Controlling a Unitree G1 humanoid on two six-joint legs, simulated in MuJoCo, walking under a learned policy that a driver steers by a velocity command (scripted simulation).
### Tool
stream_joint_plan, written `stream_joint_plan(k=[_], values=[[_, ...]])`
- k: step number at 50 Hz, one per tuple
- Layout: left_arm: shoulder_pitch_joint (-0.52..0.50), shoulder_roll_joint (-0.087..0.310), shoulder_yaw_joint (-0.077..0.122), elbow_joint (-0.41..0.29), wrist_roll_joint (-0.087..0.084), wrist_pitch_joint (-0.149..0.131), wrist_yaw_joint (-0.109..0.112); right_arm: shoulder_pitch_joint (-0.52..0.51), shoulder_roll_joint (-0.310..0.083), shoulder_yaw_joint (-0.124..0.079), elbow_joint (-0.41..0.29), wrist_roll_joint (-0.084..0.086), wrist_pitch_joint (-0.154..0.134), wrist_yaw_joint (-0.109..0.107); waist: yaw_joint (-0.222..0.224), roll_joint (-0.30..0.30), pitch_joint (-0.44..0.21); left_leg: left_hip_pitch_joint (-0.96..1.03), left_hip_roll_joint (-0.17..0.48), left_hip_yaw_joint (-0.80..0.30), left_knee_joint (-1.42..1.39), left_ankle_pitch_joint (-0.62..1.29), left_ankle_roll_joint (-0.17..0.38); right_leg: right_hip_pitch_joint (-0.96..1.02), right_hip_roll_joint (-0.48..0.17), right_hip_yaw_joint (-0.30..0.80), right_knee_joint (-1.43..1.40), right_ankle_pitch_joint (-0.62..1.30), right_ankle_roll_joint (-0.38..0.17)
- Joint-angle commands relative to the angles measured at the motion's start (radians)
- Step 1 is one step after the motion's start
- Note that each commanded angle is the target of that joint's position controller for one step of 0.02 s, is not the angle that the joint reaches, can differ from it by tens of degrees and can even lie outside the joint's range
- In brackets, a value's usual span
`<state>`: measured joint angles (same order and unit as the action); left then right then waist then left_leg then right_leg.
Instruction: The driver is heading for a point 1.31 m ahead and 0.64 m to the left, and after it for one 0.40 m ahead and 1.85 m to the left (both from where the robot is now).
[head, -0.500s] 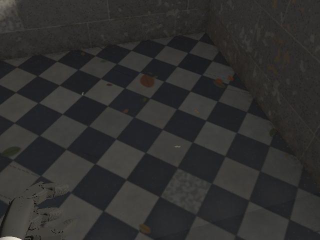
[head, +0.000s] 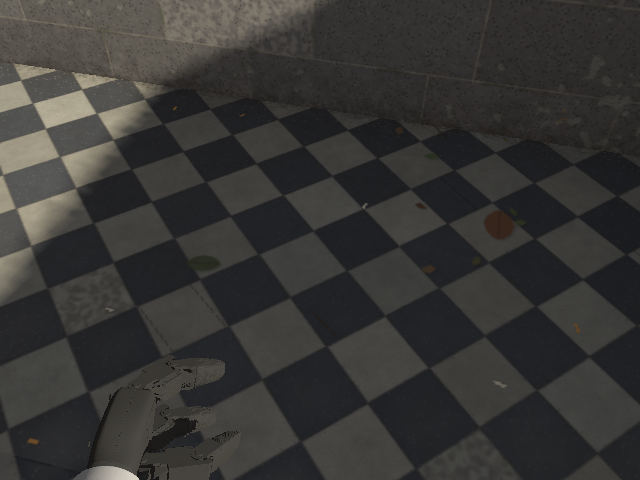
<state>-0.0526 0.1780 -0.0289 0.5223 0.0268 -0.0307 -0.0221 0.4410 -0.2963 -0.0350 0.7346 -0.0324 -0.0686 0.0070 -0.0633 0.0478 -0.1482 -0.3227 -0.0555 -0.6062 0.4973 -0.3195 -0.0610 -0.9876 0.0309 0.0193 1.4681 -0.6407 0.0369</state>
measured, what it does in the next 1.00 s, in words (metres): steps on the spot, turning left: left foot 0.17 m lower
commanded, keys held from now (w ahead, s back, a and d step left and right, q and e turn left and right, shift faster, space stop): q+shift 0.74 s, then shift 0.08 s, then e+shift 0.18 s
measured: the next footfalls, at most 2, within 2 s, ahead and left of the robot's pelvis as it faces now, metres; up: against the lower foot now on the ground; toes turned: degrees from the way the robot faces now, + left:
left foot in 0.46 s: -0.03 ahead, +0.08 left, -0.17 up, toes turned +30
right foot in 1.10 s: +0.15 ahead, -0.06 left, +0.00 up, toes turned +40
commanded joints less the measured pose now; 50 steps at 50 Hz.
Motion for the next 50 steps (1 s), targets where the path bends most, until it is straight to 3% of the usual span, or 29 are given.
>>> stream_joint_plan(k=[1, 2, 3, 5, 6, 8, 10, 12, 16, 19, 22, 23, 24, 25, 26, 27, 28, 29, 31, 32, 33, 35, 38, 40, 41, 43, 45, 46, 50], values=[[0.314, 0.302, 0.111, 0.007, -0.003, -0.031, 0.005, -0.179, 0.003, -0.009, -0.144, 0.003, -0.028, 0.042, 0.224, -0.470, -0.228, -0.653, -0.158, 0.143, 0.709, -0.189, -0.055, 0.839, -0.387, 1.214, -0.945, 0.045, -0.539], [0.233, 0.321, 0.095, 0.032, -0.020, -0.055, 0.012, -0.175, 0.021, -0.011, -0.122, 0.014, -0.037, 0.057, 0.137, -0.381, -0.119, -0.672, -0.120, 0.173, 1.077, -0.065, -0.045, 0.656, -0.357, 1.186, -1.002, -0.013, -0.488], [0.103, 0.207, 0.056, 0.047, 0.012, -0.070, 0.008, -0.202, -0.038, -0.020, -0.098, 0.013, -0.027, 0.037, 0.095, -0.276, -0.054, -0.656, -0.057, 0.257, 1.247, 0.021, -0.018, 0.483, -0.325, 0.830, -0.841, -0.001, -0.338], [0.033, 0.011, 0.012, 0.099, -0.052, -0.096, 0.037, -0.167, -0.056, -0.004, -0.061, -0.022, -0.011, -0.002, 0.031, -0.121, 0.041, -0.538, 0.028, 0.404, 1.157, 0.039, -0.029, 0.370, -0.291, 0.494, -0.725, 0.082, -0.255], [0.039, -0.017, 0.008, 0.114, -0.060, -0.107, 0.063, -0.197, -0.043, 0.000, -0.054, -0.035, -0.005, 0.005, 0.038, -0.101, 0.079, -0.476, 0.042, 0.458, 1.151, 0.029, -0.034, 0.332, -0.253, 0.413, -0.737, 0.148, -0.239], [0.069, 0.032, 0.024, 0.156, -0.050, -0.120, 0.100, -0.281, -0.021, 0.013, -0.078, -0.004, -0.013, 0.048, 0.058, -0.127, 0.063, -0.472, 0.079, 0.513, 1.141, 0.071, -0.022, 0.392, -0.257, 0.332, -0.816, 0.203, -0.271], [0.102, 0.074, 0.025, 0.151, -0.034, -0.120, 0.107, -0.282, -0.053, 0.011, -0.077, -0.013, -0.017, 0.092, 0.072, -0.100, 0.019, -0.363, 0.097, 0.535, 1.088, 0.165, 0.004, 0.395, -0.237, 0.206, -0.776, 0.186, -0.230], [0.103, 0.100, 0.029, 0.144, -0.021, -0.123, 0.113, -0.303, -0.086, -0.002, -0.082, -0.028, -0.029, 0.107, 0.072, -0.097, 0.068, -0.270, 0.121, 0.566, 0.911, 0.181, 0.017, 0.388, -0.247, 0.092, -0.760, 0.158, -0.177], [0.214, 0.140, 0.035, 0.157, 0.016, -0.122, 0.131, -0.380, -0.057, 0.002, -0.127, -0.038, -0.022, 0.102, 0.133, -0.140, 0.104, -0.181, 0.160, 0.637, 0.532, 0.134, 0.046, 0.487, -0.320, -0.001, -0.687, 0.192, -0.147], [0.254, 0.196, 0.049, 0.180, 0.031, -0.106, 0.110, -0.337, -0.025, -0.008, -0.120, -0.059, 0.010, 0.097, 0.140, -0.109, 0.132, -0.030, 0.169, 0.666, 0.162, 0.282, 0.075, 0.500, -0.402, 0.027, -0.635, 0.139, -0.133], [0.235, 0.196, 0.037, 0.212, 0.028, -0.063, 0.082, -0.172, -0.039, -0.044, -0.031, -0.058, 0.014, 0.079, 0.080, -0.042, 0.175, 0.218, 0.147, 0.666, -0.233, 0.528, 0.146, 0.426, -0.437, -0.029, -0.444, 0.084, -0.093], [0.234, 0.153, 0.021, 0.218, 0.038, -0.053, 0.064, -0.040, -0.108, -0.082, 0.032, -0.066, 0.000, 0.067, 0.045, 0.047, 0.133, 0.340, 0.133, 0.643, -0.320, 0.600, 0.195, 0.401, -0.356, -0.138, -0.165, 0.011, -0.046], [0.251, 0.054, -0.001, 0.185, 0.012, -0.056, 0.049, 0.038, -0.246, -0.127, 0.057, -0.092, -0.023, 0.051, 0.068, 0.158, 0.113, 0.438, 0.217, 0.485, -0.069, 1.053, 0.280, 0.157, -0.231, -0.227, 0.224, -0.104, 0.004], [0.296, 0.037, -0.002, 0.128, -0.002, -0.072, 0.057, 0.139, -0.332, -0.138, 0.052, -0.067, -0.038, 0.061, 0.074, 0.226, -0.038, 0.641, 0.340, 0.303, 0.089, 1.438, 0.406, -0.066, -0.104, -0.197, 0.450, -0.129, 0.092], [0.204, 0.075, 0.009, 0.087, -0.056, -0.079, 0.060, 0.196, -0.270, -0.118, 0.073, -0.087, -0.034, 0.087, -0.001, 0.178, -0.063, 0.654, 0.363, 0.236, 0.081, 1.292, 0.424, -0.185, -0.046, -0.058, 0.697, -0.078, 0.131], [0.182, 0.116, 0.023, 0.065, -0.067, -0.102, 0.070, 0.085, -0.250, -0.105, 0.018, -0.068, -0.036, 0.099, -0.002, 0.242, 0.022, 0.520, 0.388, 0.144, 0.015, 0.814, 0.433, -0.287, -0.045, 0.035, 0.782, -0.047, 0.123], [0.155, 0.184, 0.036, 0.059, -0.038, -0.123, 0.086, -0.052, -0.231, -0.080, -0.038, -0.053, -0.044, 0.109, 0.039, 0.150, 0.115, 0.353, 0.397, 0.057, -0.024, 0.449, 0.438, -0.356, -0.069, 0.066, 0.776, 0.048, 0.094], [0.120, 0.226, 0.051, 0.057, -0.010, -0.130, 0.102, -0.117, -0.218, -0.062, -0.069, -0.061, -0.041, 0.113, 0.067, 0.081, 0.160, 0.231, 0.378, 0.031, -0.057, 0.324, 0.428, -0.354, -0.055, 0.066, 0.791, 0.106, 0.058], [0.199, 0.216, 0.048, 0.043, -0.007, -0.115, 0.102, -0.176, -0.127, -0.008, -0.096, -0.065, -0.016, 0.084, 0.114, 0.025, 0.144, 0.069, 0.377, -0.070, -0.126, 0.160, 0.430, -0.320, -0.026, 0.123, 0.816, 0.295, 0.050], [0.175, 0.187, 0.036, 0.011, 0.001, -0.104, 0.102, -0.178, -0.095, 0.013, -0.107, -0.048, -0.018, 0.057, 0.114, 0.030, 0.128, 0.055, 0.342, -0.086, -0.131, 0.077, 0.419, -0.323, -0.005, 0.112, 0.816, 0.294, 0.052], [0.147, 0.174, 0.030, -0.015, 0.008, -0.092, 0.102, -0.173, -0.093, 0.022, -0.117, -0.031, -0.021, 0.037, 0.106, 0.032, 0.104, 0.059, 0.304, -0.074, -0.129, -0.027, 0.390, -0.328, 0.007, 0.099, 0.829, 0.275, 0.056], [0.129, 0.155, 0.024, -0.036, -0.004, -0.079, 0.101, -0.115, -0.057, 0.046, -0.115, -0.033, -0.036, 0.020, 0.100, 0.090, 0.122, 0.085, 0.214, -0.019, -0.087, -0.057, 0.334, -0.371, 0.012, 0.085, 0.800, 0.280, 0.064], [0.094, 0.158, 0.021, -0.039, -0.011, -0.063, 0.087, 0.023, -0.107, 0.034, -0.095, -0.022, -0.048, 0.027, 0.046, 0.066, 0.132, 0.143, 0.222, -0.064, -0.091, 0.007, 0.353, -0.428, 0.001, 0.045, 0.739, 0.160, 0.058], [0.083, 0.139, 0.016, -0.031, 0.004, -0.055, 0.073, 0.059, -0.120, 0.034, -0.088, -0.013, -0.050, 0.014, 0.019, 0.070, 0.140, 0.157, 0.242, -0.060, -0.108, 0.005, 0.348, -0.439, -0.015, 0.030, 0.719, 0.154, 0.052], [-0.021, -0.059, -0.006, -0.052, 0.018, 0.040, 0.118, 0.067, -0.137, -0.046, -0.010, 0.075, 0.032, -0.029, -0.012, -0.048, 0.146, 0.311, 0.181, 0.085, -0.092, 0.505, 0.243, -0.401, -0.056, -0.067, 0.493, 0.112, -0.012], [-0.029, -0.062, -0.006, -0.093, -0.006, 0.083, 0.120, 0.142, -0.111, -0.049, 0.009, 0.051, 0.076, -0.045, -0.040, 0.078, 0.124, 0.312, 0.208, 0.139, -0.097, 0.849, 0.238, -0.313, -0.057, -0.092, 0.485, -0.026, -0.054], [0.021, -0.052, 0.007, -0.059, -0.003, 0.087, 0.110, 0.117, -0.041, -0.038, 0.024, 0.037, 0.089, -0.042, -0.013, 0.134, 0.110, 0.309, 0.224, 0.196, -0.090, 0.868, 0.265, -0.239, -0.061, -0.061, 0.474, -0.054, -0.082], [0.019, -0.043, 0.013, -0.051, -0.004, 0.088, 0.106, 0.109, -0.010, -0.030, 0.036, 0.034, 0.097, -0.043, -0.010, 0.134, 0.128, 0.282, 0.223, 0.218, -0.120, 0.772, 0.264, -0.196, -0.063, -0.053, 0.437, -0.068, -0.091], [0.025, -0.049, 0.011, -0.052, 0.001, 0.090, 0.098, -0.026, -0.053, -0.044, 0.023, 0.034, 0.072, -0.048, 0.033, 0.079, 0.135, 0.187, 0.277, 0.263, -0.243, 0.681, 0.283, 0.041, -0.075, -0.037, 0.342, -0.111, -0.132]])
